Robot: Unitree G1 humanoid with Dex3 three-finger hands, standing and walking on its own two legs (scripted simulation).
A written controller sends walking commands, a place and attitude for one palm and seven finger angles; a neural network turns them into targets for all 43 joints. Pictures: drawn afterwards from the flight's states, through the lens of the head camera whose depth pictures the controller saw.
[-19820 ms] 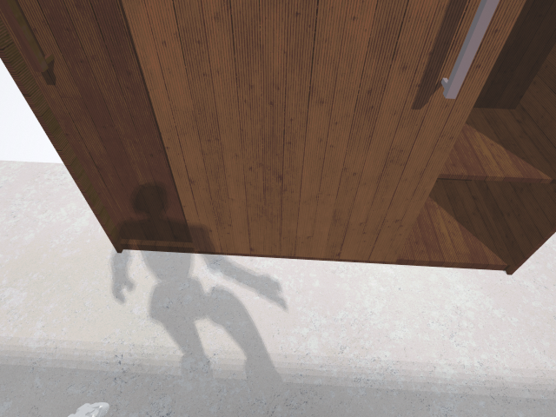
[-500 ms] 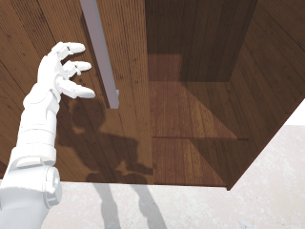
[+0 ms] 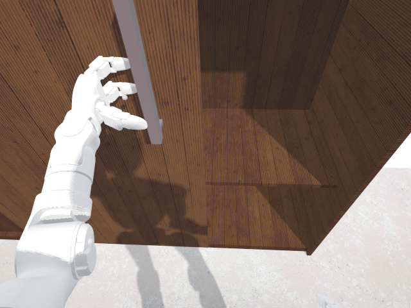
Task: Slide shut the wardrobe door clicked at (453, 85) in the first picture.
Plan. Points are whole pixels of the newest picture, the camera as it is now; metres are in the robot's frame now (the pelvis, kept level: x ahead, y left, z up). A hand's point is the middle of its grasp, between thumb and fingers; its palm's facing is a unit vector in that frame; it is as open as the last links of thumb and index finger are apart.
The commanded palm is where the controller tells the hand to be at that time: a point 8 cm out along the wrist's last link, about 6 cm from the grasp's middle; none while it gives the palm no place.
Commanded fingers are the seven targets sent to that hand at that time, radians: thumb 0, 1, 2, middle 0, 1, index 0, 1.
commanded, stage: feel for the door with the fingertips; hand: left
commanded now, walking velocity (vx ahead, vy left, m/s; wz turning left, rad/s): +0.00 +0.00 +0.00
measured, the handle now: (145, 76) +0.49 +0.12 +0.22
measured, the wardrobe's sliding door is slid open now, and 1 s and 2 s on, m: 0.48 0.48 0.48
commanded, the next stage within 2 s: slide the fingers in behind the handle in 0.10 s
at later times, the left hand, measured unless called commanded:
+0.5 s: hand (130, 98) +0.44 +0.15 +0.21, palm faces -0.03 -1.00 -0.03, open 13.9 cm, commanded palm +0.41 +0.19 +0.20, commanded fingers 0.00 -0.50 0.30 -0.30 -1.20 -0.30 -1.20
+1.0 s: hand (134, 102) +0.42 +0.14 +0.21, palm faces -0.02 -1.00 -0.02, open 14.0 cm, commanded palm +0.40 +0.18 +0.20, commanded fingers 0.00 -0.50 0.30 -0.30 -1.20 -0.30 -1.20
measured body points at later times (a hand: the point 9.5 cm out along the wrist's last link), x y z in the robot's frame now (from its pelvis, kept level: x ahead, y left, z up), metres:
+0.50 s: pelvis -0.01 +0.00 +0.00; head +0.00 -0.02 +0.45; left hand +0.43 +0.20 +0.21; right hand +0.08 -0.26 -0.12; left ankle -0.04 +0.12 -0.74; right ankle -0.01 -0.14 -0.74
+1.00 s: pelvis -0.01 -0.01 +0.00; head +0.00 -0.03 +0.45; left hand +0.42 +0.19 +0.21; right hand +0.13 -0.25 -0.11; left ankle -0.04 +0.12 -0.74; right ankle -0.01 -0.14 -0.74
